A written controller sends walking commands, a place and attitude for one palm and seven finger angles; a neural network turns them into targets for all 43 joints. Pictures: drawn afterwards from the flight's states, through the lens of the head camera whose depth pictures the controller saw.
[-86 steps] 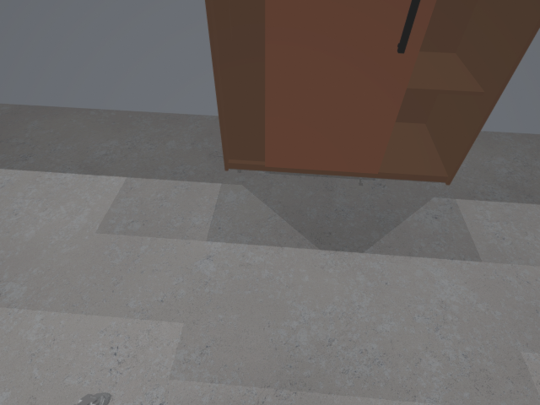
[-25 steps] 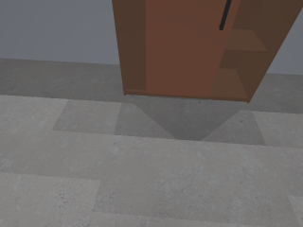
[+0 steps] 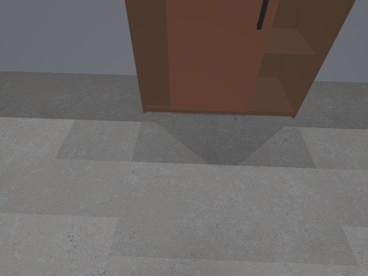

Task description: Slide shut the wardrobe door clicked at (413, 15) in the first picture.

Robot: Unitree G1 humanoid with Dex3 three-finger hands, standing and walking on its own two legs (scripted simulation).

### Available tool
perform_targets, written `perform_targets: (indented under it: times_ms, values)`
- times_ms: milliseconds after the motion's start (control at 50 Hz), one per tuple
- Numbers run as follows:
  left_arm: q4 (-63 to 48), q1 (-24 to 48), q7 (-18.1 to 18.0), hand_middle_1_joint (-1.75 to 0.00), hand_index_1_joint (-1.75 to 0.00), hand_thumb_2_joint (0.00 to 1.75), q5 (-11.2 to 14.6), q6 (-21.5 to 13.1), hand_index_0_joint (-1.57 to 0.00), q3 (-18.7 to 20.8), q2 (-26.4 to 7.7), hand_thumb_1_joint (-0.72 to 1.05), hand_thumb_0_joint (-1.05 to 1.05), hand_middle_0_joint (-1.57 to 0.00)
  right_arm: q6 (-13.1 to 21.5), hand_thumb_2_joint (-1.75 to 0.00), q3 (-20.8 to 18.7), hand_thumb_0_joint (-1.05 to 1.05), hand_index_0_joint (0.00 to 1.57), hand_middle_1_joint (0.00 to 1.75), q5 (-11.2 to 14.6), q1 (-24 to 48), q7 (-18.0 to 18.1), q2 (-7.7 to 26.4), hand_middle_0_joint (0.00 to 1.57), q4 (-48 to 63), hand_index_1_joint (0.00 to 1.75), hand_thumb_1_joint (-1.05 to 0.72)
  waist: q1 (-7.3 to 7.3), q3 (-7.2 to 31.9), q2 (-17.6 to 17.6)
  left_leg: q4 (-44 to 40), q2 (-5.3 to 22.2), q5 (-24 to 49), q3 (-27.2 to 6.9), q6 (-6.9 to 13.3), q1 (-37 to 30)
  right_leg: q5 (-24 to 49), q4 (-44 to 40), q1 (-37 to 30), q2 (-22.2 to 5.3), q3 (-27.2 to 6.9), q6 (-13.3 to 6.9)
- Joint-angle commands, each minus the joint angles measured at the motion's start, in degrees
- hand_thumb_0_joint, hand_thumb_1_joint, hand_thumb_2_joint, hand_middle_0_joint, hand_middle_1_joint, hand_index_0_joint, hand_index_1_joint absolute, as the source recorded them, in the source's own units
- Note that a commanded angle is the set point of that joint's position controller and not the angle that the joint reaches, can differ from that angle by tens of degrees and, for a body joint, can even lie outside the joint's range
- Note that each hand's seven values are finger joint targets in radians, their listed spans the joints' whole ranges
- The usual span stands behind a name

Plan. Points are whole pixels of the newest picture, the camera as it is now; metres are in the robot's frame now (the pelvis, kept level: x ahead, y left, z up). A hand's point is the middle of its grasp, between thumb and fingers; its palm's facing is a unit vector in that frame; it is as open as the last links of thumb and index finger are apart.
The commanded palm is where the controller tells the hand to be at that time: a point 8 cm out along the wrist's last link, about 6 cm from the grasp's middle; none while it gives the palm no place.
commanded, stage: walk to a spot facing it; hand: left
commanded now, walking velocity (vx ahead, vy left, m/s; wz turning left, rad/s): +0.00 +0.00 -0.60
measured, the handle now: out of the picture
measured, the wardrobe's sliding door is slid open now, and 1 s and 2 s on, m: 0.39 0.39 0.39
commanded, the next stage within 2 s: none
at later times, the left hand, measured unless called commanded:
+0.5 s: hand out of the picture +0.04 +0.14 -0.15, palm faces -0.17 -0.96 -0.23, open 7.4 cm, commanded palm none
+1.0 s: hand (144, 204) +0.35 +0.15 -0.18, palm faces -0.45 -0.87 -0.20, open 7.4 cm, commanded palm none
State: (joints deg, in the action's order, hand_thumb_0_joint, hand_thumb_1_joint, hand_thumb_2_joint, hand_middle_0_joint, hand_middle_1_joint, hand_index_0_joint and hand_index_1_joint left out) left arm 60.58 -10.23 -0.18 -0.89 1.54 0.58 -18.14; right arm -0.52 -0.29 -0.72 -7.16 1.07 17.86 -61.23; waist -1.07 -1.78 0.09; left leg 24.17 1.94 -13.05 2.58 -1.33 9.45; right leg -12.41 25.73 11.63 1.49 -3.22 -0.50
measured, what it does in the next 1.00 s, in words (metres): walks ahead, turning right: left foot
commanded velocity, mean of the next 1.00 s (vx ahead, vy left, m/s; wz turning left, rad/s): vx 0.28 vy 0.00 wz -0.55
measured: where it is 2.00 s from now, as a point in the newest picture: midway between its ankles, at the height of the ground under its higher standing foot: (242, 220)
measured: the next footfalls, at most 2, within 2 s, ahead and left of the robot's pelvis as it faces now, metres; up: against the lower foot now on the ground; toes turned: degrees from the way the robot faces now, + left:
left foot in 0.84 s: +0.30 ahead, +0.05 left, +0.00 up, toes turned -23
right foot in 1.38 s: +0.41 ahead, -0.28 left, +0.00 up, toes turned -52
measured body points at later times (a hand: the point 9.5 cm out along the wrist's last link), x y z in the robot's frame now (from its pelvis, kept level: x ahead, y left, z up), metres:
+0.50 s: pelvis +0.02 -0.05 +0.01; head +0.04 -0.08 +0.46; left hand +0.05 +0.19 -0.13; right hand +0.05 -0.32 -0.15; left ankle +0.09 +0.12 -0.65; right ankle -0.01 -0.10 -0.74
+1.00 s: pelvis +0.23 -0.02 +0.00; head +0.25 +0.00 +0.45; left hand +0.37 +0.20 -0.16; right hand +0.17 -0.26 -0.13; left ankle +0.26 +0.06 -0.74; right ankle +0.11 -0.10 -0.64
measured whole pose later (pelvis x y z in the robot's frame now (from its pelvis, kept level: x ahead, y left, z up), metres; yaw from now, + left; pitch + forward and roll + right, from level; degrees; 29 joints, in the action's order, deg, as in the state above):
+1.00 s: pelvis +0.23 -0.02 +0.00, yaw -33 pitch +0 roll -1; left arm 57.1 -19.0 1.5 -2.0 -0.2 6.1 -15.2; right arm 4.2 -0.8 -1.3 -14.1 0.8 8.3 -53.4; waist -1.9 -0.1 3.5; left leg 28.0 3.1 -16.7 9.3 1.3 11.2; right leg -17.7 70.8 27.4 0.0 -0.5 -0.9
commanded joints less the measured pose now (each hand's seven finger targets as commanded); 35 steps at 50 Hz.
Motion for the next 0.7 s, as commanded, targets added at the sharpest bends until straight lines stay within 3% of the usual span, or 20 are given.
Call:
perform_targets:
  times_ms: [0,40,60,80,100,120,140,160,180,200,220,240,260,280,320,380,440,580,680]
  values:
    - [-6.0,-0.1,-0.1,-0.3,-0.3,0.9,-0.1,0.6,-0.2,1.9,-6.8,0.9,0.0,-0.2,0.1,-0.9,-2.9,0.0,0.2,0.3,0.0,-2.6,0.7,8.3,0.2,4.9,0.3,-0.9,1.61,0.7,-3.0,-2.3,9.3,3.0,-5.0,2.9,-1.2,9.0,3.8,8.1,-4.0,-4.7,-0.5]
    - [-7.1,-1.3,0.3,-0.3,-0.3,0.9,-0.1,0.9,-0.2,2.3,-5.4,0.9,0.0,-0.2,0.0,-0.9,-3.8,0.0,0.2,0.3,-0.1,-1.7,0.8,9.3,0.2,6.4,0.3,-0.9,1.08,0.5,-6.9,-4.4,13.5,3.0,-7.3,5.5,0.1,3.8,11.7,10.0,-1.7,-1.8,0.2]
    - [-7.5,-2.0,0.4,-0.3,-0.3,0.9,-0.1,1.1,-0.2,2.4,-4.8,0.9,0.0,-0.2,0.2,-0.9,-4.1,0.0,0.2,0.3,0.0,-1.5,0.7,9.4,0.2,7.0,0.3,-0.9,0.83,1.0,-9.6,-5.4,16.5,6.6,-8.5,7.7,0.4,-5.5,18.1,10.8,-0.9,0.2,0.7]
    - [-8.3,-2.1,0.5,-0.3,-0.3,0.9,-0.2,1.3,-0.2,2.8,-4.0,0.9,0.0,-0.2,0.4,-0.9,-4.3,0.0,0.2,0.3,-0.1,-1.6,0.7,9.2,0.2,7.6,0.3,-0.9,0.95,1.2,-11.5,-6.5,18.9,10.2,-8.7,9.9,1.2,-13.5,24.5,11.4,-1.1,2.1,1.4]
    - [-8.7,-2.8,0.5,-0.3,-0.3,0.9,-0.1,1.4,-0.2,3.1,-3.4,0.9,0.0,-0.2,0.5,-0.9,-4.4,0.0,0.2,0.3,-0.2,-0.5,0.7,8.7,0.2,8.3,0.3,-0.9,0.25,1.5,-11.7,-5.4,19.9,14.1,-8.1,11.0,1.1,-16.2,26.6,11.6,-2.3,1.7,1.5]
    - [-9.0,-3.7,0.6,-0.3,-0.3,0.9,-0.1,1.4,-0.2,3.3,-3.1,0.9,0.0,-0.2,0.5,-0.9,-4.7,0.0,0.2,0.3,-0.3,0.4,0.7,8.3,0.2,9.0,0.3,-0.9,-0.29,1.5,-10.8,-3.4,20.3,15.9,-6.1,10.8,2.5,-16.5,25.0,9.7,-3.9,1.4,1.2]
    - [-8.8,-6.5,1.0,-0.3,-0.3,0.9,-0.1,1.1,-0.2,3.4,-2.2,0.9,0.0,-0.2,0.5,-0.9,-4.8,0.0,0.2,0.3,-0.6,1.3,0.6,8.4,0.2,9.3,0.3,-0.9,-1.69,3.3,-9.9,-0.3,19.1,12.3,-3.3,9.0,2.6,-14.7,20.0,6.2,-4.2,2.5,1.0]
    - [-7.8,-10.3,1.3,-0.3,-0.3,0.9,-0.3,0.8,-0.2,3.6,-2.4,0.9,0.0,-0.2,0.2,-0.9,-4.9,0.0,0.2,0.3,-0.5,2.2,0.4,8.6,0.2,9.5,0.3,-0.9,-3.33,4.8,-6.9,4.6,17.2,2.3,-0.9,6.6,6.0,-10.1,13.8,0.2,-3.5,3.9,0.9]
    - [-6.8,-13.9,1.3,-0.3,-0.3,0.9,-0.8,0.2,-0.2,4.3,-3.7,0.9,0.0,-0.2,-0.4,-0.9,-4.7,0.0,0.2,0.3,-0.3,2.3,0.0,6.6,0.2,9.9,0.3,-0.9,-5.29,3.9,1.7,15.1,11.8,-11.4,3.2,2.8,14.0,-7.1,3.5,-6.4,-4.2,1.1,0.4]
    - [-6.8,-15.8,0.4,-0.3,-0.3,0.9,-1.6,-0.9,-0.2,5.3,-9.9,0.9,0.0,-0.2,-0.8,-0.9,-3.6,0.0,0.2,0.3,-0.1,1.5,-0.5,1.1,0.2,11.9,0.3,-0.9,-5.54,0.4,23.3,34.7,1.4,-25.2,7.4,-2.0,29.3,-14.9,-11.7,-7.7,-17.9,-26.5,-4.5]
    - [-7.6,-17.0,-0.5,-0.3,-0.3,0.9,-0.5,-0.9,-0.2,5.3,-10.9,0.9,0.0,-0.2,-0.5,-0.9,-3.5,0.0,0.2,0.3,-0.4,5.5,-0.6,2.5,0.2,14.1,0.3,-0.9,-6.31,-3.3,19.6,40.7,0.5,-22.6,-1.0,-1.3,31.5,-17.6,-19.0,-1.0,-22.0,-37.3,-8.3]
    - [-8.9,-12.8,-0.6,-0.3,-0.3,0.9,-0.4,-1.1,-0.2,5.5,-9.8,0.9,0.0,-0.2,-0.3,-0.9,-4.1,0.0,0.2,0.3,-0.4,3.3,-1.0,3.6,0.2,13.5,0.3,-0.9,-3.04,-3.8,14.1,41.8,3.1,-15.3,-4.0,-0.6,30.6,-27.3,-19.9,0.1,-20.4,-32.1,-9.5]
    - [-9.2,-11.3,-0.7,-0.3,-0.3,0.9,-0.3,-1.6,-0.2,5.4,-7.9,0.9,0.0,-0.2,0.0,-0.9,-4.3,0.0,0.2,0.3,-0.4,4.3,-1.3,3.6,0.2,12.8,0.3,-0.9,-2.87,-4.7,10.9,42.9,3.6,-11.8,-3.4,-0.7,30.0,-27.5,-19.7,1.8,-18.0,-33.0,-8.2]
    - [-9.5,-9.2,-0.5,-0.3,-0.3,0.9,-0.3,-2.3,-0.2,4.9,-6.4,0.9,0.0,-0.2,0.6,-0.9,-4.3,0.0,0.2,0.3,-0.6,2.4,-1.4,3.7,0.2,12.0,0.3,-0.9,-0.92,-3.7,7.4,42.5,4.2,-7.7,-4.2,-0.9,29.2,-23.6,-17.6,1.2,-16.4,-29.3,-8.5]
    - [-9.0,-10.4,-0.2,-0.3,-0.3,0.9,0.0,-3.6,-0.2,4.3,-3.9,0.9,0.0,-0.2,0.9,-0.9,-4.4,0.0,0.2,0.3,-0.8,1.0,-1.7,2.4,0.2,10.8,0.3,-0.9,-0.3,-1.6,4.0,40.7,4.2,-2.4,-3.5,-1.7,27.4,-12.5,-15.4,-1.0,-13.5,-22.7,-8.5]
    - [-7.5,-14.2,0.0,-0.3,-0.3,0.9,0.0,-4.5,-0.2,4.5,-3.2,0.9,0.0,-0.2,1.2,-0.9,-4.4,0.0,0.2,0.3,-0.9,-0.2,-1.8,0.4,0.2,10.4,0.3,-0.9,-0.58,0.6,3.2,39.1,3.7,0.3,-2.7,-2.4,28.9,-3.6,-13.6,-5.7,-11.5,-18.9,-8.9]
    - [-6.5,-16.7,0.0,-0.3,-0.3,0.9,-0.1,-4.9,-0.2,4.4,-2.0,0.9,0.0,-0.2,1.4,-0.9,-4.4,0.0,0.2,0.3,-0.8,0.7,-1.7,-0.1,0.2,11.4,0.3,-0.9,-0.94,0.5,5.7,38.1,3.7,1.9,-3.2,-3.0,31.9,-2.3,-13.9,-8.4,-11.0,-19.4,-9.0]
    - [-5.2,-20.1,-0.5,-0.3,-0.3,0.9,-0.6,-5.2,-0.2,4.5,-1.5,0.9,0.0,-0.2,2.4,-0.9,-4.0,0.0,0.2,0.3,-0.6,6.7,-1.8,-0.9,0.2,14.7,0.3,-0.9,-3.17,-1.7,6.3,30.0,3.5,-0.1,-2.6,-3.4,34.1,3.3,-12.9,-12.0,-11.8,-23.0,-11.4]
    - [-5.5,-18.2,-1.1,-0.3,-0.3,0.9,-1.0,-5.1,-0.2,4.8,-2.8,0.9,0.0,-0.2,3.3,-0.9,-3.8,0.0,0.2,0.3,0.0,8.1,-2.0,-1.8,0.2,16.6,0.3,-0.9,-2.91,-2.5,8.1,20.0,1.9,-2.9,-2.3,-2.3,26.8,10.8,-10.1,-9.7,-11.8,-23.1,-11.1]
